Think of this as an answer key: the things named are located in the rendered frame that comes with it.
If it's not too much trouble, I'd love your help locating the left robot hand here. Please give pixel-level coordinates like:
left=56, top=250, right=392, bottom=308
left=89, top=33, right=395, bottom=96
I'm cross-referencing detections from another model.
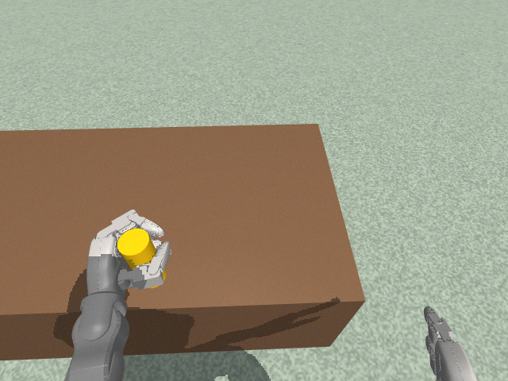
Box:
left=87, top=210, right=172, bottom=298

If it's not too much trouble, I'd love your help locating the left robot arm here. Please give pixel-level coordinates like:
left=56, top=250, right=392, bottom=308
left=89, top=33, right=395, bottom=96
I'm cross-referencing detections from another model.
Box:
left=64, top=291, right=129, bottom=381

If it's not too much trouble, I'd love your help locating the can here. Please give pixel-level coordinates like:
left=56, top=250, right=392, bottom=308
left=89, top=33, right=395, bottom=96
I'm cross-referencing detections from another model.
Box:
left=117, top=229, right=167, bottom=288

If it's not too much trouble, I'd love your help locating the right robot hand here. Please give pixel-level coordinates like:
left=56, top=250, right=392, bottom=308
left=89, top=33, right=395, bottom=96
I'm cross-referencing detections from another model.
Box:
left=424, top=306, right=478, bottom=381

